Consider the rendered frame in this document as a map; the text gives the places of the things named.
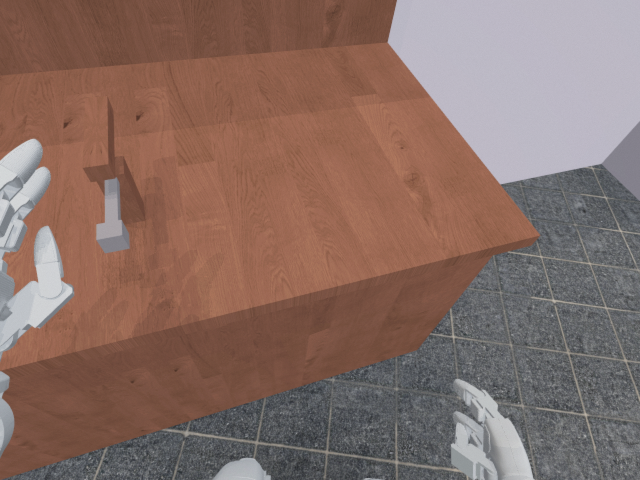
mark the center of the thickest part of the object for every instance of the counter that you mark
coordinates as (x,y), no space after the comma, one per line
(297,204)

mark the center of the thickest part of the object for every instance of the left robot thigh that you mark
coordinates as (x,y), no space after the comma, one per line
(242,470)

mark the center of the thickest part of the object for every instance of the right robot hand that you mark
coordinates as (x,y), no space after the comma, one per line
(495,451)

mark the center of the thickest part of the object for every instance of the left robot hand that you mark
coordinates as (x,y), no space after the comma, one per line
(21,188)

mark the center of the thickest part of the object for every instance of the tap lever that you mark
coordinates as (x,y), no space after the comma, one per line
(112,235)

